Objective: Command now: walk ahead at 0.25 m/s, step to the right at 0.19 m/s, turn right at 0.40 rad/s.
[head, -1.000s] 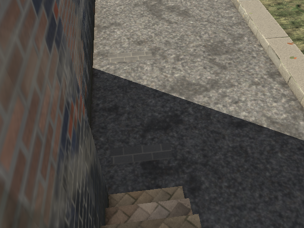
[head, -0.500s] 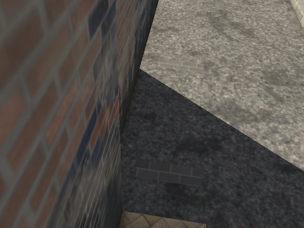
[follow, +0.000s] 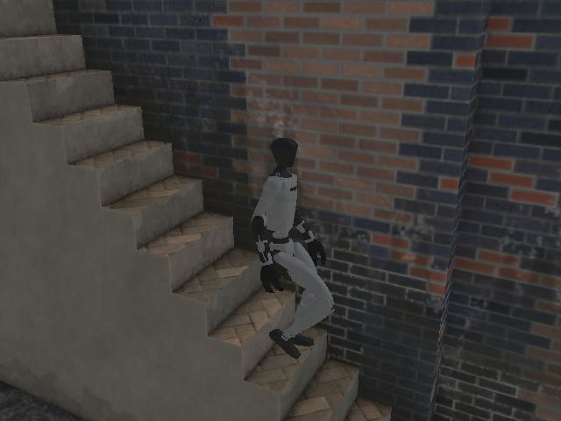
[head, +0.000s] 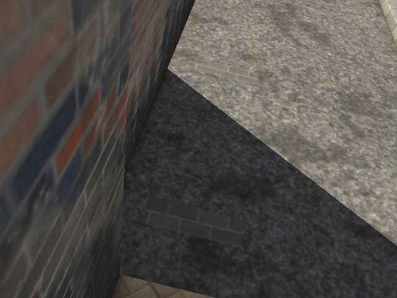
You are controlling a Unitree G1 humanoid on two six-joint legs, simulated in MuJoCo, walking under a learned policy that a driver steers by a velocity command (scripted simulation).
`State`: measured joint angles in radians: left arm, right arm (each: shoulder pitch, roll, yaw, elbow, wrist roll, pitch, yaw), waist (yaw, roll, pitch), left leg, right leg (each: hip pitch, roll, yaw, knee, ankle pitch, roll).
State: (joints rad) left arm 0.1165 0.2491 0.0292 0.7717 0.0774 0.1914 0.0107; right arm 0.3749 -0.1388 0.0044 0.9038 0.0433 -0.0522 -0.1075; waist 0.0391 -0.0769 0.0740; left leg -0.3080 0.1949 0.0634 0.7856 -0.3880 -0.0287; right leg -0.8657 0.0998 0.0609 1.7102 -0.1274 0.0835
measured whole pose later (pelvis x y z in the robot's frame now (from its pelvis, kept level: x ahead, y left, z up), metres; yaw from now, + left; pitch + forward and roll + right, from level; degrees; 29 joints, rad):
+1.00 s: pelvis +0.37 -0.06 -0.37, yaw +5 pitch +2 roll +3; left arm 0.13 0.19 -0.06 0.80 0.11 -0.07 -0.06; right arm 0.46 -0.06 0.04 0.97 -0.10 -0.12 0.06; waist -0.11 -0.10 -0.07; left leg -0.53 -0.32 0.01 1.56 -0.93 0.19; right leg -0.73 -0.01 0.10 1.04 0.19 0.06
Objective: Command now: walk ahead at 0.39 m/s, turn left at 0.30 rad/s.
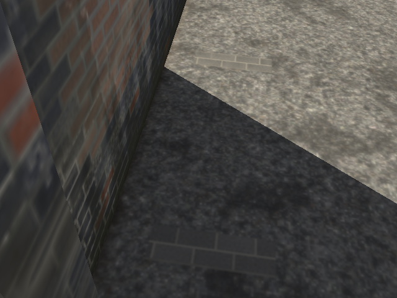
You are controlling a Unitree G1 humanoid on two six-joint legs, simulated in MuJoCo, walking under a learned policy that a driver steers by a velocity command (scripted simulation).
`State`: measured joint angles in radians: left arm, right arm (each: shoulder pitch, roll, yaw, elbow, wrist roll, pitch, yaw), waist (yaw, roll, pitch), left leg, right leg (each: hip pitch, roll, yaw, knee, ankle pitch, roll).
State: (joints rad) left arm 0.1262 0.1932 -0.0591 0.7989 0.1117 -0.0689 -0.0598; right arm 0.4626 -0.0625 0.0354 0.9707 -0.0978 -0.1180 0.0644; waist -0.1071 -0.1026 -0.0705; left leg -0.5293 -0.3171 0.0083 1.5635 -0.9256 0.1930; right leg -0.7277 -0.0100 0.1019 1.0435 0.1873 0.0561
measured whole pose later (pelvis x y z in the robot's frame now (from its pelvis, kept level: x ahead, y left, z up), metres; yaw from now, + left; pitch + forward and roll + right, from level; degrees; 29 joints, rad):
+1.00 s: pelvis +0.25 -0.20 -0.28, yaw -22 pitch +0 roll +1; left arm 0.51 0.33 0.02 1.03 0.08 -0.09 -0.09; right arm 0.25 -0.29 0.00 0.82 -0.04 -0.10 0.05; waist 0.01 -0.01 0.01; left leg -1.04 0.07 -0.09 1.91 -0.14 -0.01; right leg -0.37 0.13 -0.03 0.71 -0.34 -0.14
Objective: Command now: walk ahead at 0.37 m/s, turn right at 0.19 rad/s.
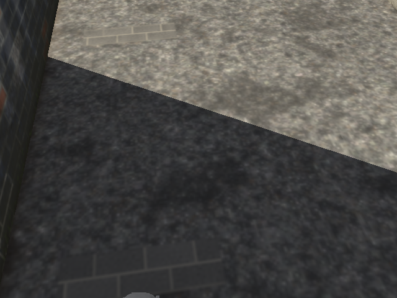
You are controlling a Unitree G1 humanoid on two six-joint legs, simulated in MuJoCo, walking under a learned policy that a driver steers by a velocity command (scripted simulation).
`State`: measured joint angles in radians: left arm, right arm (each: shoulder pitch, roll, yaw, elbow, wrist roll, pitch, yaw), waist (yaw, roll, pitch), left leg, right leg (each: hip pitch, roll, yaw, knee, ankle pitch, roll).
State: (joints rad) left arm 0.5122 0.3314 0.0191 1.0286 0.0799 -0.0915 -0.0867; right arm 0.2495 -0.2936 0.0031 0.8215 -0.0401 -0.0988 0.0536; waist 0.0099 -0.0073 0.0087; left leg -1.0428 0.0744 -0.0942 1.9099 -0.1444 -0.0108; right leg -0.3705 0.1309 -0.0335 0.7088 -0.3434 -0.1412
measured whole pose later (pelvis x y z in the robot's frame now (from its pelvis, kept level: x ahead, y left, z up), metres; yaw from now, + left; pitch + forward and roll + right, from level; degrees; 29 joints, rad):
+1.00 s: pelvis +0.56 -0.12 -0.19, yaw +27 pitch +2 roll +1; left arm 0.31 0.16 0.05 0.80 0.01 -0.08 0.03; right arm 0.17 -0.31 -0.10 0.76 0.03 -0.02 -0.02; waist 0.05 0.04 -0.04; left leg -0.74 -0.02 -0.06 1.29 -0.20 0.05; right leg -0.32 -0.06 -0.01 0.55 -0.26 0.02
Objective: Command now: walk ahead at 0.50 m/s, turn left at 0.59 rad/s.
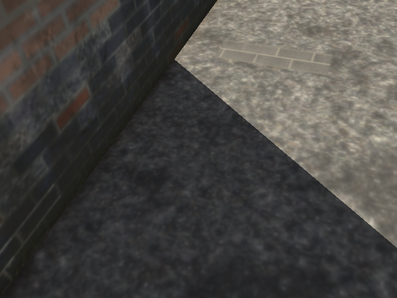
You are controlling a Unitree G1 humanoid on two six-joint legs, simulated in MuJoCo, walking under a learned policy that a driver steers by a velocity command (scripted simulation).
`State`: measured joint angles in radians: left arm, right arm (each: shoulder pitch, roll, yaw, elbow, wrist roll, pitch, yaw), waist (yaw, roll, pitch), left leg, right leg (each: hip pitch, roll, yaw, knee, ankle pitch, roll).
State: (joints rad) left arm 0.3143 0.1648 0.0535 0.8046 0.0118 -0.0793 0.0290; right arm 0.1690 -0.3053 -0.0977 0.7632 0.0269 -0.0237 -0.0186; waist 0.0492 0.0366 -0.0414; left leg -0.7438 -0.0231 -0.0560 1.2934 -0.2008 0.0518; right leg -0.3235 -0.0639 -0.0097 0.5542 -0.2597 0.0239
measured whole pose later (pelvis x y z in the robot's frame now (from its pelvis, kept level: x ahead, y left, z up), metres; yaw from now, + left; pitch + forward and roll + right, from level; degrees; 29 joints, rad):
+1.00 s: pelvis +0.38 +0.10 +0.00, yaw +11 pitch +3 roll +2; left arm 0.16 0.28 0.06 0.67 0.01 0.01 0.02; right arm 0.07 -0.27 -0.05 0.73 0.00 0.02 -0.05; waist 0.04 -0.01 0.06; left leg -0.51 -0.04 -0.09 0.93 -0.42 -0.05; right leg -0.45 0.09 0.13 0.46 -0.05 -0.04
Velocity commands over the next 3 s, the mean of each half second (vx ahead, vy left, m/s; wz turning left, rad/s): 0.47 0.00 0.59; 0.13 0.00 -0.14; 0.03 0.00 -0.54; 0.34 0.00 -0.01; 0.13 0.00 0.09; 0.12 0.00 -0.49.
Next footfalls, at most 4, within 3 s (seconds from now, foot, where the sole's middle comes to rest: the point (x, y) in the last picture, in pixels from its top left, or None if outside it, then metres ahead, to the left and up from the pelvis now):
0.34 left None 0.28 0.17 -0.77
0.76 right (217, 295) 0.55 0.05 -0.77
1.14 left None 0.45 0.26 -0.77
1.56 right None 0.38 0.00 -0.77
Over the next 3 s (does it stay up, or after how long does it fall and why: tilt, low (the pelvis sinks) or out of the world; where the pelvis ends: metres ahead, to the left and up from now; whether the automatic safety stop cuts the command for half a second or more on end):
stays up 0.77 0.07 0.00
